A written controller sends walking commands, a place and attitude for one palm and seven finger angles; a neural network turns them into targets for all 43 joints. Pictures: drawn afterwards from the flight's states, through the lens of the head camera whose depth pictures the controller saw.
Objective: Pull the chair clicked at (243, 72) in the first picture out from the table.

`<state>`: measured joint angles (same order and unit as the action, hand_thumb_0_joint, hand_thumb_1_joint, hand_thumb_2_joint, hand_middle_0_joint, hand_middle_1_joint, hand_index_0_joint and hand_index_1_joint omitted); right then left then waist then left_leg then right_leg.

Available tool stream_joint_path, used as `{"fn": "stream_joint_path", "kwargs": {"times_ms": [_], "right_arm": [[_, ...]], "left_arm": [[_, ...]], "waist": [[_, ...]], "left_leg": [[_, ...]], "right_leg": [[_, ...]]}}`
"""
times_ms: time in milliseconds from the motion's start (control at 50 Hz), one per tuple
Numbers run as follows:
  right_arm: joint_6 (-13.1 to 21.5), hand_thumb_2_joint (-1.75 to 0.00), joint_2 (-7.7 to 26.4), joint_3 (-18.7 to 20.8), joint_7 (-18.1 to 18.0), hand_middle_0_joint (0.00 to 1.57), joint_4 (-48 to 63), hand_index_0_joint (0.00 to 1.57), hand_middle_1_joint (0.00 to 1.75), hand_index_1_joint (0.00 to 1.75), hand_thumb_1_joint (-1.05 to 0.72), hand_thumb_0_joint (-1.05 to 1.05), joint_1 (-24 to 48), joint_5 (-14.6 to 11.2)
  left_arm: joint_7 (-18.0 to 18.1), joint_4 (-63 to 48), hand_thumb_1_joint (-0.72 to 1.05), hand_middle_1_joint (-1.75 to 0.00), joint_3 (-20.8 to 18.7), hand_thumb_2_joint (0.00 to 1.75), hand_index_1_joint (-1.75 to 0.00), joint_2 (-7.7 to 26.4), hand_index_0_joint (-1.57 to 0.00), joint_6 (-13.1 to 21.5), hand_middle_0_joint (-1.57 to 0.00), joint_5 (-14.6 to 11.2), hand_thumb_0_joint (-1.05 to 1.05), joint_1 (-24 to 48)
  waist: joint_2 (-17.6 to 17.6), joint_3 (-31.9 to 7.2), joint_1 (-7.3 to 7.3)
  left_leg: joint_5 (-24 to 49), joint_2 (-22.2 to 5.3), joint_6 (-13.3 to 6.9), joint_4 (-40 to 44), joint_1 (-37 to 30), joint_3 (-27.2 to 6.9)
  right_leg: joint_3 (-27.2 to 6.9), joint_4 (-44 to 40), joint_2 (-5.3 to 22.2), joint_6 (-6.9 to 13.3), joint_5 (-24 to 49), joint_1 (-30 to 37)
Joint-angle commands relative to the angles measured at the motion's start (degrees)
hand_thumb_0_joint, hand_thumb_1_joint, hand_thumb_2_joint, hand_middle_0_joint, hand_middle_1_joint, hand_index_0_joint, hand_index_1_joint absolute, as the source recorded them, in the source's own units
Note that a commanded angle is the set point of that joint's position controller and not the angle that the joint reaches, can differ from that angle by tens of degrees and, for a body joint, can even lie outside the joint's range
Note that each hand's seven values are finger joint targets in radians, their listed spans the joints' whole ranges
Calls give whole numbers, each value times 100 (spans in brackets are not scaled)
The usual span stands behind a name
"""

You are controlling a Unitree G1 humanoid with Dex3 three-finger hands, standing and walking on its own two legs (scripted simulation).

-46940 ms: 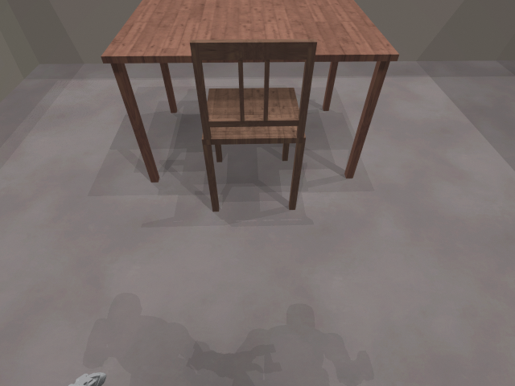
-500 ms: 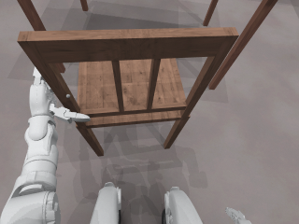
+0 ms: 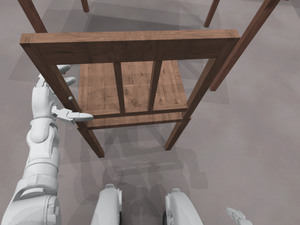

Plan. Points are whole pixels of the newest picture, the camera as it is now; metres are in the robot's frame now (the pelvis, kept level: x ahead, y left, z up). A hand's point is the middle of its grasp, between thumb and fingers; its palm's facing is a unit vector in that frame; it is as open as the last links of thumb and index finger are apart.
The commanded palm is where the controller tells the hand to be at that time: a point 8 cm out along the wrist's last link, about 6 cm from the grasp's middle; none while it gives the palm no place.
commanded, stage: hook a spindle and tug to test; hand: left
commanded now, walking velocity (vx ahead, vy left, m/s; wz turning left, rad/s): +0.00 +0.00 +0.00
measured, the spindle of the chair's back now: (120, 90) +0.46 +0.08 +0.02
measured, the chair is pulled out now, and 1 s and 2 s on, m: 0.31 0.33 0.42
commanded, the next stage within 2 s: step backward, pulling the chair out in 1.04 s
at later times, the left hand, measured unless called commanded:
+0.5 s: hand (71, 98) +0.43 +0.20 +0.03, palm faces +0.13 -0.99 -0.01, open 5.7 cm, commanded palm +0.40 +0.24 +0.03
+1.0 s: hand (72, 108) +0.40 +0.19 +0.03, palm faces +0.15 -0.99 -0.01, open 5.8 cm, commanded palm +0.37 +0.24 +0.03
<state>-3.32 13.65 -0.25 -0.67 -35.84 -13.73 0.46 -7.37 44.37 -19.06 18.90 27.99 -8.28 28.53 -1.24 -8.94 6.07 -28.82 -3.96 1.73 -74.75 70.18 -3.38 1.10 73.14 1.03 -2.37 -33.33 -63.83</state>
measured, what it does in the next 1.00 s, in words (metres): stands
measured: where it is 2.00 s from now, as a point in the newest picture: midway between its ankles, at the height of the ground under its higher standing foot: outside the picture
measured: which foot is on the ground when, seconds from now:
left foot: down 0.00-1.00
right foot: down 0.00-1.00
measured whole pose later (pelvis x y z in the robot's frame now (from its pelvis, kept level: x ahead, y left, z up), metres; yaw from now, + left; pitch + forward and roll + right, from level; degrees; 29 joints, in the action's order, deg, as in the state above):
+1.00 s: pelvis +0.02 +0.00 +0.01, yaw +0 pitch +24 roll -3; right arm -3.1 12.9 0.3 0.4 -33.7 -13.0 0.5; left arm -3.7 32.1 -16.0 14.4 27.8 -9.6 15.7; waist -1.0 -9.5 5.4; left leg -30.0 -4.2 1.5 -72.7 66.4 -2.2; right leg 0.1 70.9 0.9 -2.7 -33.9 -60.4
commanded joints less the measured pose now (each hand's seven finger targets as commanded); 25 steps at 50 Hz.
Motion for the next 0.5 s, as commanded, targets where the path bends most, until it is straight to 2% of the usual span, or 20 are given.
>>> {"fn": "stream_joint_path", "kwargs": {"times_ms": [0,20,80,120,180,200,220,260,320,380,420,460,480], "right_arm": [[129,-90,991,391,-94,20,483,20,30,30,-90,0,-501,-23],[130,-90,988,394,-96,20,472,20,30,30,-90,0,-511,-21],[152,-90,987,402,-100,20,477,20,30,30,-90,0,-508,-7],[160,-90,958,417,-79,20,497,20,30,30,-90,0,-499,8],[144,-90,967,409,-62,20,450,20,30,30,-90,0,-496,10],[144,-90,978,415,-64,20,454,20,30,30,-90,0,-502,13],[136,-90,976,402,-60,20,458,20,30,30,-90,0,-496,7],[135,-90,1006,398,-79,20,439,20,30,30,-90,0,-502,21],[121,-90,993,393,-92,20,450,20,30,30,-90,0,-496,15],[121,-90,995,384,-100,20,441,20,30,30,-90,0,-503,5],[110,-90,999,382,-110,20,497,20,30,30,-90,0,-477,-3],[102,-90,983,383,-92,20,541,20,30,30,-90,0,-473,-7],[93,-90,953,382,-71,20,555,20,30,30,-90,0,-454,-4]], "left_arm": [[-23,-1112,0,-140,-133,52,-140,1014,-48,281,-48,-81,0,1798],[-15,-1119,6,-145,-144,54,-145,1050,-50,296,-50,-63,0,1835],[49,-1341,23,-145,-155,61,-145,1084,-50,400,-50,-60,0,1954],[90,-1495,34,-145,-54,66,-145,928,-50,443,-50,-46,0,1781],[152,-1313,51,-145,96,73,-145,785,-50,389,-50,5,0,1867],[167,-1316,56,-145,18,76,-145,895,-50,401,-50,30,0,1889],[168,-1206,62,-145,53,78,-145,846,-50,383,-50,40,0,1842],[176,-1211,73,-145,-65,83,-145,1036,-50,420,-50,72,0,1993],[117,-1109,90,-145,-84,90,-145,1022,-50,421,-50,50,0,1936],[68,-1034,90,-145,-145,90,-145,1049,-50,383,-50,-22,0,1968],[32,-1054,90,-145,-272,90,-145,1172,-50,372,-50,-57,0,1710],[42,-1222,90,-145,-272,90,-145,1160,-50,368,-50,-50,0,1519],[53,-1290,90,-145,-141,90,-145,1009,-50,355,-50,-37,0,1485]], "waist": [[-456,-2493,36],[-483,-2500,17],[-517,-2639,22],[-682,-2800,-27],[-524,-2593,84],[-545,-2545,42],[-487,-2458,68],[-407,-2519,85],[-475,-2553,51],[-437,-2542,61],[-390,-2616,-44],[-560,-2724,-106],[-640,-2680,-90]], "left_leg": [[1442,261,-249,854,-2378,210],[1475,258,-237,855,-2424,193],[1613,240,-229,846,-2589,162],[1796,230,-201,866,-2817,155],[1599,227,-207,869,-2683,125],[1511,237,-207,873,-2613,133],[1414,249,-218,888,-2553,150],[1401,246,-237,862,-2501,146],[1366,261,-236,854,-2463,188],[1370,255,-241,852,-2454,177],[1426,265,-236,868,-2377,203],[1623,254,-222,895,-2547,201],[1634,263,-219,904,-2584,221]], "right_leg": [[223,-1043,-213,335,1550,687],[231,-1031,-214,347,1541,663],[241,-995,-220,351,1598,644],[268,-976,-229,369,1670,624],[294,-992,-226,347,1524,499],[280,-1002,-222,356,1467,522],[277,-1039,-229,354,1414,521],[260,-1019,-228,349,1421,559],[235,-1040,-222,349,1414,603],[247,-1041,-225,344,1425,619],[216,-1037,-223,350,1506,790],[238,-995,-230,363,1623,776],[242,-1016,-225,361,1642,770]]}}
